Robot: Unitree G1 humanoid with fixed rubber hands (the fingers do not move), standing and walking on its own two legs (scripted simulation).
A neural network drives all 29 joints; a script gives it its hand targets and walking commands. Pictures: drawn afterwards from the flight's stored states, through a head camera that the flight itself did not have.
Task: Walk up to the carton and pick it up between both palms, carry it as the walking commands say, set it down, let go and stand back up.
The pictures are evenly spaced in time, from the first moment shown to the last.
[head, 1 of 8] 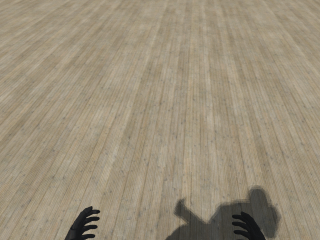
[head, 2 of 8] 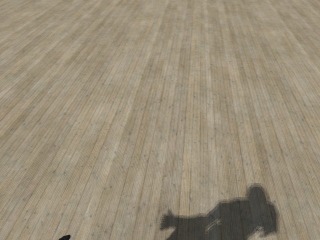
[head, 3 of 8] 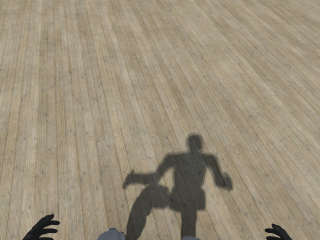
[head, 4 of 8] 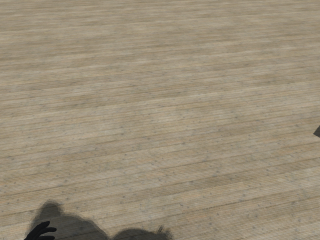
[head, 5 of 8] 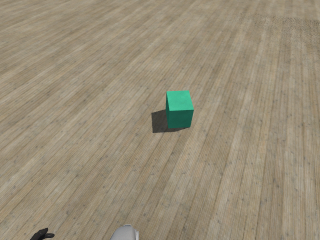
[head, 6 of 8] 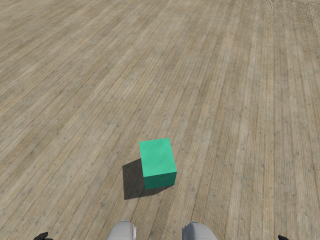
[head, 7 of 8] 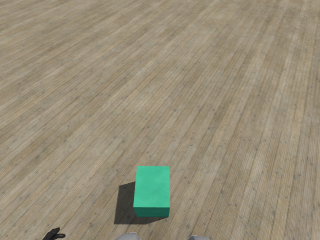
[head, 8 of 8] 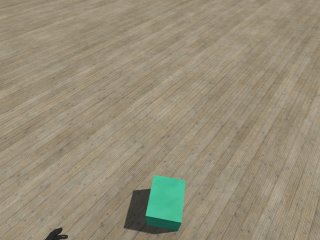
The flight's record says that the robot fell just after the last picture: no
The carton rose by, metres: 0.00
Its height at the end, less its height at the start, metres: +0.00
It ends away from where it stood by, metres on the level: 0.00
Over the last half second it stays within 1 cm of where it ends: yes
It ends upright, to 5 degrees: yes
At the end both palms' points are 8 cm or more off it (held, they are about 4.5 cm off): yes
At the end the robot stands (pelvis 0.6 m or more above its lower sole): yes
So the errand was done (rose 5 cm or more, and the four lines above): no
